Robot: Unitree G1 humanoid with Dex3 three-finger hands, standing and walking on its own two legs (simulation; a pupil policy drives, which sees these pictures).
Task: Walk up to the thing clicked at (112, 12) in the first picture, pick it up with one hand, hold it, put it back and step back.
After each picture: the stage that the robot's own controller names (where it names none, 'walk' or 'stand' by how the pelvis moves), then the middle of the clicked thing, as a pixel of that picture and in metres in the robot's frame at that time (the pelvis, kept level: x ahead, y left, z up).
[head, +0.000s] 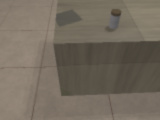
stand; (114, 19) +0.97 -0.21 -0.08
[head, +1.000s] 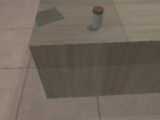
rise first; (97, 17) +0.90 -0.06 -0.05
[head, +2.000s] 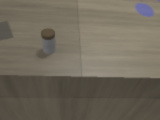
walk; (48, 41) +0.65 +0.20 -0.05
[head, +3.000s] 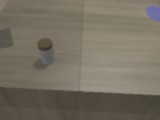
stand; (46, 51) +0.58 +0.20 -0.06
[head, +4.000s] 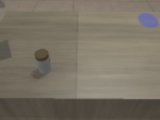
stand; (43, 61) +0.57 +0.21 -0.08
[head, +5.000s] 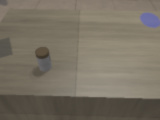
stand; (43, 59) +0.58 +0.21 -0.08
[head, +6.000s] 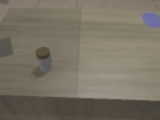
stand; (44, 59) +0.58 +0.21 -0.08
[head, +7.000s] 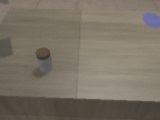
stand; (44, 60) +0.57 +0.21 -0.08
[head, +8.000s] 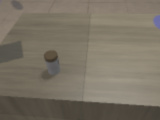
rise first; (52, 62) +0.57 +0.21 -0.08
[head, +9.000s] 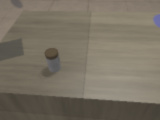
go down; (53, 60) +0.58 +0.20 -0.08
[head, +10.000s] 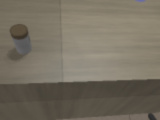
go down; (21, 39) +0.59 +0.20 -0.04
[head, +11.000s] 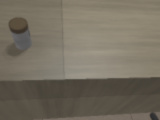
go down; (21, 34) +0.58 +0.20 -0.01
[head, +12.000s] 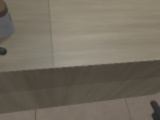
close in; (0, 19) +0.59 +0.22 +0.02
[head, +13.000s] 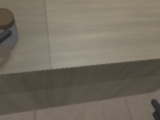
close; (5, 28) +0.55 +0.18 +0.02
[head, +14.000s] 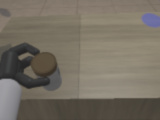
lift; (48, 72) +0.33 +0.11 +0.16
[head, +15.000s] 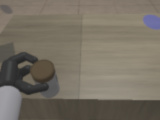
hold; (46, 79) +0.33 +0.13 +0.12
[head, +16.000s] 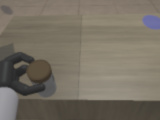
hold; (43, 79) +0.33 +0.13 +0.12
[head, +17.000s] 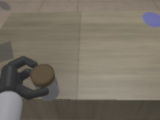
hold; (46, 83) +0.32 +0.13 +0.10
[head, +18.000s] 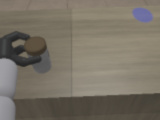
crouch; (39, 56) +0.42 +0.14 +0.12
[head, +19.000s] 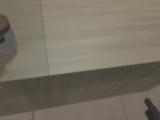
lower; (2, 35) +0.52 +0.18 +0.01
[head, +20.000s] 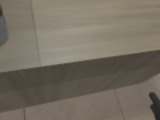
lower; out of the picture +0.55 +0.17 +0.03
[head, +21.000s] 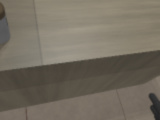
lower; out of the picture +0.55 +0.18 +0.03
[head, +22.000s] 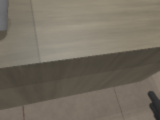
lower; out of the picture +0.59 +0.16 +0.04
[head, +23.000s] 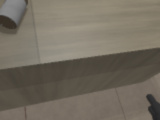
loosen; (13, 9) +0.63 +0.12 +0.00
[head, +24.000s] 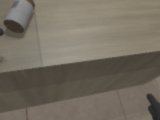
withdraw; (20, 14) +0.61 +0.11 +0.00
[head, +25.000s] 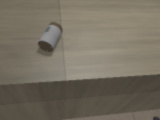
sink last; (50, 36) +0.60 +0.09 -0.03
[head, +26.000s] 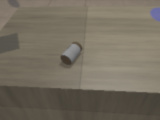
stand; (71, 53) +0.63 +0.10 -0.05
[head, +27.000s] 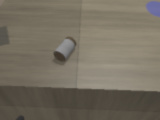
stand; (65, 48) +0.61 +0.10 -0.05
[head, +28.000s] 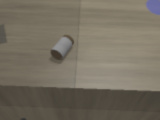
stand; (62, 47) +0.61 +0.12 -0.04
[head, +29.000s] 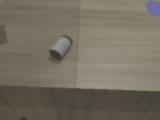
stand; (61, 47) +0.62 +0.13 -0.04
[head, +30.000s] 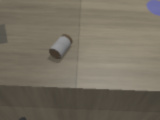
stand; (61, 46) +0.62 +0.13 -0.04
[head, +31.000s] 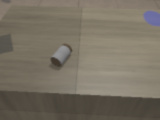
stand; (61, 54) +0.62 +0.13 -0.09
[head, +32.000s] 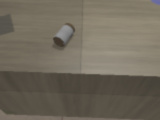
walk; (64, 34) +0.68 +0.11 -0.07
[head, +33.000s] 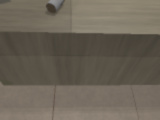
walk; (55, 3) +0.91 +0.19 -0.08
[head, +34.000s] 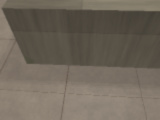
stand; out of the picture +1.25 +0.13 -0.08
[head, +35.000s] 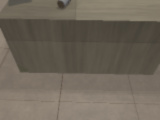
stand; (64, 1) +1.24 +0.17 -0.10
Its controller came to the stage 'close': yes
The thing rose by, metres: 0.21
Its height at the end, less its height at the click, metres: -0.02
